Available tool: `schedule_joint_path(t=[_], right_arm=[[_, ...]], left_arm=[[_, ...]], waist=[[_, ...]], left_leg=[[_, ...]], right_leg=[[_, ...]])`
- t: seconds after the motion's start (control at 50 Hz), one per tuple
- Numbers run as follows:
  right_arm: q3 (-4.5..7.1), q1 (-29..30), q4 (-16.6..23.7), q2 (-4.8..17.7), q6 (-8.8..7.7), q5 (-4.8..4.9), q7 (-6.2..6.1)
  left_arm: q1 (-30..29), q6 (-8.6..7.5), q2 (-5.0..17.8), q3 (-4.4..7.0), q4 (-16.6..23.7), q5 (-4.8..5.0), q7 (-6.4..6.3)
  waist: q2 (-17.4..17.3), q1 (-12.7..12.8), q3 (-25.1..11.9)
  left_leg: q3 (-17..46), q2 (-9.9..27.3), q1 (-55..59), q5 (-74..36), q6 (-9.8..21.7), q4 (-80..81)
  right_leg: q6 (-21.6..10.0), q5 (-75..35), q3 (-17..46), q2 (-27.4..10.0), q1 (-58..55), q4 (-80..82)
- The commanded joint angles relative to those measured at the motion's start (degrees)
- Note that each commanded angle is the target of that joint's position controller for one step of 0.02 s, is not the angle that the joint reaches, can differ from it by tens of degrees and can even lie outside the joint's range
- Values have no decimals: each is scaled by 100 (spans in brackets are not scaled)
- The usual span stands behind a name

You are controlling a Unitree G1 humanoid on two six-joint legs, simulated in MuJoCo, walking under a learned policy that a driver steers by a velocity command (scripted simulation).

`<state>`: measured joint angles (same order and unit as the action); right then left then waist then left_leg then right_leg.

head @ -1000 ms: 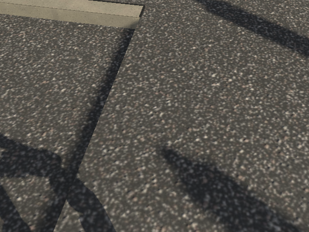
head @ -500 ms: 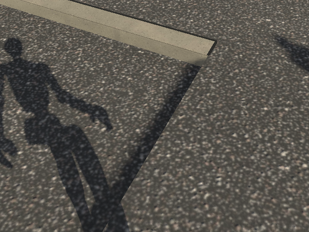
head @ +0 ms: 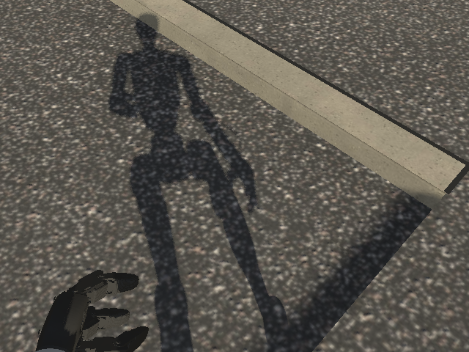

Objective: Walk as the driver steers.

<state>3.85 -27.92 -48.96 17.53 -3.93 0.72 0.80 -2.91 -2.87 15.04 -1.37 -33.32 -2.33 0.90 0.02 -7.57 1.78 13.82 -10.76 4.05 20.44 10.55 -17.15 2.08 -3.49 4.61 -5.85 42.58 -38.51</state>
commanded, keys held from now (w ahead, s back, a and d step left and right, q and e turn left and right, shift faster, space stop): w+q+shift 0.08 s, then w+shift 0.08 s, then w+e+shift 0.64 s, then e+shift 0.20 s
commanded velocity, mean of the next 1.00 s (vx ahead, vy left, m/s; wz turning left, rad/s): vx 0.93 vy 0.00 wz -0.30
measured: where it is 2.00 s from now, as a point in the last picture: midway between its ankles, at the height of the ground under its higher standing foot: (205, 182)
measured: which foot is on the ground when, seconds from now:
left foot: down 0.00-0.08, up 0.10-0.50, down 0.52-0.86, up 0.88-1.00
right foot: up 0.00-0.08, down 0.10-0.52, up 0.54-0.86, down 0.88-1.00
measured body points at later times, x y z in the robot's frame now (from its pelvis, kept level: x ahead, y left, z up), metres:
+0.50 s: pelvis +0.47 +0.00 -0.05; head +0.49 +0.01 +0.40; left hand +0.29 +0.25 -0.17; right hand +0.79 -0.15 -0.07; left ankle +0.57 +0.13 -0.79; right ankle +0.27 -0.17 -0.73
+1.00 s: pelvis +0.92 -0.03 -0.13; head +0.97 -0.04 +0.31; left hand +1.16 +0.18 -0.24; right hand +0.91 -0.30 -0.25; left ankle +0.85 +0.15 -0.70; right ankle +0.98 -0.07 -0.84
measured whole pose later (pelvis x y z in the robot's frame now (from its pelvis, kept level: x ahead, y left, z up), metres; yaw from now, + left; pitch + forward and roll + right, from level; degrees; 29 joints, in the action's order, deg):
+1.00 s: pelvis +0.92 -0.03 -0.13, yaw -22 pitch -1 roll +0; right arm -0.2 -12.4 -44.2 13.3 -4.2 -2.0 -1.0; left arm 9.0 0.1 20.1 3.4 -42.9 -0.7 0.4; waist 1.1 -1.6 7.0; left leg 2.4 2.6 -23.9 25.1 -3.3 -86.1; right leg -10.4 13.4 -3.6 10.3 24.6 -38.6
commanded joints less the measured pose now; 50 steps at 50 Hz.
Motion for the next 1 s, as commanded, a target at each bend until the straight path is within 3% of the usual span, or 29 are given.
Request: schedule_joint_path(t=[0.02, 0.06, 0.08, 0.1, 0.12, 0.14, 0.18, 0.26, 0.3, 0.34, 0.38, 0.46, 0.5, 0.52, 0.54, 0.56, 0.58, 0.6, 0.62, 0.68, 0.74, 0.8, 0.84, 0.86, 0.88, 0.9, 0.92, 0.96, 1.0], right_arm=[[308, 64, 326, 1092, -28, -11, -68], [394, 816, 563, 1457, -20, -46, -93], [407, 1276, 657, 1602, -54, -114, -51], [314, 1483, 695, 1177, -157, -205, -16], [-2, 188, 738, -126, -150, -46, -44], [-97, 121, 805, 209, -142, -32, -87], [37, 1033, 640, 835, 28, -304, 15], [-96, 1826, 1131, 414, 208, -444, 210], [-94, 2756, 1507, 545, 135, -395, 260], [-274, 2750, 1472, 281, 27, -381, 424], [-361, 2642, 1312, 197, -3, -198, 513], [-376, 3198, 1303, 437, -49, -320, 242], [-274, 2021, 878, 529, -151, -400, 36], [-152, 820, 524, 726, -165, -462, -49], [-66, 54, 315, 872, -176, -562, -67], [-57, -258, 337, 910, -159, -607, -34], [129, -431, 287, 1165, -123, -450, -30], [162, -65, 320, 951, -180, -448, -96], [17, 360, 335, 428, -269, -435, -81], [-122, 833, -32, 51, -464, -223, -79], [-122, 1557, 31, 69, -513, -159, -83], [-78, 1245, -5, 368, -446, -146, -148], [31, 1193, 62, 896, -353, -145, -246], [33, 1445, 161, 943, -293, -125, -254], [6, 1339, 111, 651, -235, -165, -152], [-108, 551, 518, 314, -192, -222, -188], [-119, 647, 861, 614, -188, -162, -217], [-184, 1104, 959, 683, -181, -238, -221], [-186, 1003, 912, 690, 77, -389, -219]], left_arm=[[-628, -114, 556, 150, 559, 45, 26], [1217, -136, 1094, 395, -41, 48, -44], [2645, -130, 1436, 588, -378, 62, -137], [3862, -155, 1701, 710, -679, 27, -259], [3502, -276, 1834, 700, -621, -192, -224], [2695, -287, 1645, 741, -454, -88, -123], [1813, -267, 792, 592, -462, 4, -41], [2682, -360, 1049, 619, -1293, 68, -16], [2892, -433, 951, 614, -1485, 96, -12], [2526, -386, 958, 658, -1440, 198, -80], [2444, -340, 1150, 717, -1328, 218, -75], [3257, -77, 1108, 742, -1575, 35, -122], [3542, 103, 1260, 790, -1794, 42, -168], [3395, 101, 1266, 809, -1792, 141, -147], [3143, 31, 817, 727, -1772, 268, -115], [3667, -67, 361, 569, -1564, 509, -225], [3529, -65, 521, 501, -1493, 446, -305], [2604, -54, 551, 497, -1334, 216, -333], [1908, -50, 757, 578, -1261, 120, -240], [1317, 157, 206, 462, -830, 31, 134], [1061, 203, 157, 352, -514, 63, 338], [1021, 206, 280, 322, -610, 141, 385], [2238, 151, 622, 435, -890, 3, 379], [3526, 139, 907, 596, -1309, -53, 294], [3485, 167, 1169, 707, -1454, 61, 154], [2938, 227, 1907, 814, -1126, 41, 88], [2940, 276, 2049, 919, -837, 99, 42], [2177, 310, 1565, 814, -727, 170, -142], [1809, 259, 1277, 696, -695, 253, -184]], waist=[[-318, 113, 183], [-353, 1062, -787], [-324, 1948, -1390], [80, 2536, -1688], [2036, 1431, -2198], [2300, 1096, -2099], [131, 1022, -489], [389, 848, 206], [404, 909, 486], [411, 682, 124], [235, 621, -97], [1, 1123, 451], [-385, 675, -51], [-509, 98, -480], [-716, -142, -791], [-1126, 257, -1556], [-1307, -30, -2190], [-919, -154, -1589], [-236, -24, -599], [-712, 856, 683], [-857, 1260, 746], [-299, 1258, 284], [-376, 1949, -418], [-259, 2548, -1063], [619, 2272, -917], [1433, 1393, -1454], [960, 1614, -2625], [-78, 1112, -977], [-504, 613, -116]], left_leg=[[1151, 1221, -886, -3499, 289, 286], [920, 1136, -1058, -5219, -76, -1121], [851, 1098, -1744, -5937, -178, -2639], [543, 774, -2423, -4667, -302, -4459], [88, 97, -3989, 1148, -441, -6652], [-309, 382, -4591, 643, -333, -6790], [-464, 977, -4207, -616, -409, -5704], [-444, 1136, -3998, 107, -634, -4077], [-543, 1338, -4370, -1206, -708, -3043], [-940, 1348, -2809, -3325, -746, -1991], [-1181, 1259, -1259, -4375, -840, -1813], [-1020, 1482, -1797, -3421, -967, -727], [-1179, 1475, -758, -3408, -888, 35], [-1062, 1744, 704, -3461, -769, -117], [-767, 2249, 1988, -3915, -782, -1003], [-37, 3338, 3376, -6722, -851, -2603], [1147, 3931, 3615, -4603, -34, -2081], [1413, 3868, 2656, -1858, 201, -1052], [957, 3414, 1376, -1169, -45, -370], [-331, 3004, -1119, -2862, -391, 281], [-1591, 2650, -1572, -4085, -564, 788], [-2687, 2086, -1414, -6753, -827, 339], [-2556, 2322, -1474, -8068, -906, -1940], [-2479, 2258, -2067, -7018, -1009, -3779], [-2550, 1197, -3124, -769, -1159, -6095], [-2146, 899, -4188, 1345, -1355, -8278], [-1129, 918, -4843, 1046, -1373, -8566], [-1005, 1338, -5070, 502, -1360, -7434], [-1011, 1594, -4300, 449, -1489, -6346]], right_leg=[[-69, -331, -307, 463, -1319, 773], [-269, 223, -46, 677, -3472, 421], [-307, 756, -329, 729, -5009, -192], [-426, 1785, 3, 279, -6034, 68], [-1056, 3499, 2717, -1662, -7080, 712], [-1326, 4516, 4902, -1795, -6266, 2149], [-1367, 3979, 3338, -1166, -4192, 2258], [-1594, 2407, 1940, -689, -3124, 2283], [-1583, 1928, 1647, -474, -3009, 2202], [-1331, 1958, 1028, 59, -2072, 2199], [-1246, 2487, 911, 165, -1130, 2177], [-1199, 2111, 1277, 69, -2444, 1103], [-1199, 838, 967, 352, -2942, -946], [-1172, 1118, 733, 564, -2085, -2614], [-1174, 3639, 436, 972, -576, -4481], [-1118, 4175, 361, 618, 620, -5561], [-1011, 3778, -44, 538, 1509, -6206], [-984, 2979, -94, 219, 2069, -5929], [-924, 2377, -61, 54, 1817, -5101], [-646, 1958, -48, -255, 713, -3417], [-798, 1017, -365, -284, -86, -2096], [-1092, 490, -1538, 669, -1810, -1050], [-1270, 620, -1582, 1158, -3476, -559], [-1520, 54, -1161, 1151, -5063, -241], [-1786, -509, -463, 692, -5756, 325], [-2397, -4388, 1640, -717, -6496, -165], [-3092, -3894, 2876, -1221, -7208, 573], [-2695, -2354, 2664, -889, -5336, 1545], [-2344, -3128, 1842, -440, -3591, 1771]])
